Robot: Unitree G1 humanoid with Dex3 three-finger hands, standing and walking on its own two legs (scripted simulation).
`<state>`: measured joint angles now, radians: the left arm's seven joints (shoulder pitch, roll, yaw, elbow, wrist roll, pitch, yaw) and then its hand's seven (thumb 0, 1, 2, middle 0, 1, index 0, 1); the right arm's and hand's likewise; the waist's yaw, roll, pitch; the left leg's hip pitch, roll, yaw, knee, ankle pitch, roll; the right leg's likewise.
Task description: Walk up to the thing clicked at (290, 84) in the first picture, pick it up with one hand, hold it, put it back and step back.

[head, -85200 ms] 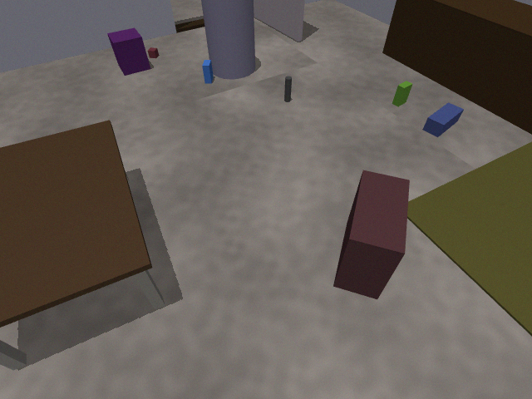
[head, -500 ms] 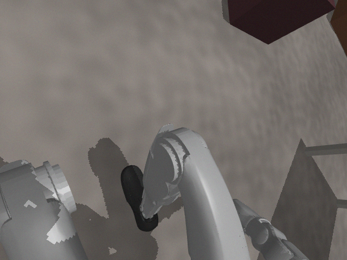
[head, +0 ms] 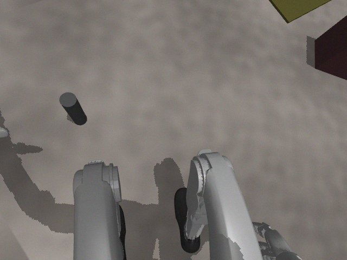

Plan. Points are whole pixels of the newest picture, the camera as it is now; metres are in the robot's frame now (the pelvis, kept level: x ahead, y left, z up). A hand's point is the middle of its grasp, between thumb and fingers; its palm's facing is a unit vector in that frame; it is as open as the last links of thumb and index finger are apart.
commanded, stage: home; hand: left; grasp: from the side
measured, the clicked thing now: (74, 110) +0.51 +0.25 -0.28
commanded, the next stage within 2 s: none
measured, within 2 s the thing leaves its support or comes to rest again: neither
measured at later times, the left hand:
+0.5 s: hand out of the picture +0.31 +0.29 +0.12, palm faces +0.24 -0.86 -0.45, open 16.9 cm
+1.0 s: hand out of the picture +0.24 +0.20 +0.30, palm faces +0.23 -0.92 -0.32, open 17.2 cm
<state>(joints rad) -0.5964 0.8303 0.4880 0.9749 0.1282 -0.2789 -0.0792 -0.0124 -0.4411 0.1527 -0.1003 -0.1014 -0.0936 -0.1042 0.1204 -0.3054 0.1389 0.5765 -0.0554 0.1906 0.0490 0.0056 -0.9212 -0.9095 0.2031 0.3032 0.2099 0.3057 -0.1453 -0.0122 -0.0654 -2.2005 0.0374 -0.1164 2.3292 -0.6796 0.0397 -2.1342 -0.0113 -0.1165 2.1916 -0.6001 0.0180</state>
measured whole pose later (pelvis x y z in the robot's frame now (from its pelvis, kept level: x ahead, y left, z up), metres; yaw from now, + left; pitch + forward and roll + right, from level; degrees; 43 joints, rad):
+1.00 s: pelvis +0.09 +0.00 +0.35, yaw +8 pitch +10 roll -2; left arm 0.45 0.21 -0.02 0.03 -0.02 0.27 0.17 -0.01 -0.50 0.09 -0.07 -0.06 -0.06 -0.06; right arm 0.30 -0.21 0.03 0.48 0.04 -0.05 -0.19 0.02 -0.90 -0.90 0.20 0.30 0.21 0.31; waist -0.04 0.06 -0.17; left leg -0.68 0.04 -0.01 1.00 -0.49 0.00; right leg -0.67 0.00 -0.05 0.94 -0.44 0.00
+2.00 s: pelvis +0.09 -0.01 +0.36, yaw +8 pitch +7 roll -1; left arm 0.46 0.20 -0.01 0.02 -0.01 0.25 0.13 -0.01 -0.53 0.06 -0.05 -0.05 -0.05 -0.05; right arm 0.28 -0.21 0.03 0.51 0.01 -0.13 -0.19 0.02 -0.90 -0.90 0.20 0.30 0.21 0.30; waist -0.02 0.04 -0.11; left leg -0.60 0.04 -0.02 0.94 -0.46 -0.01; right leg -0.59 0.00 -0.06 0.90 -0.43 -0.01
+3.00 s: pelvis +0.09 -0.01 +0.36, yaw +8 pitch +7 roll -1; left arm 0.45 0.20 -0.01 0.03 -0.01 0.25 0.12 -0.01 -0.16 0.43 -0.16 -0.22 -0.16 -0.22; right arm 0.29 -0.21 0.03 0.52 0.01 -0.14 -0.19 0.02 -0.90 -0.90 0.20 0.30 0.21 0.30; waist -0.02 0.03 -0.10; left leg -0.59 0.03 -0.02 0.93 -0.46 -0.01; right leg -0.58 0.00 -0.06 0.89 -0.43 -0.01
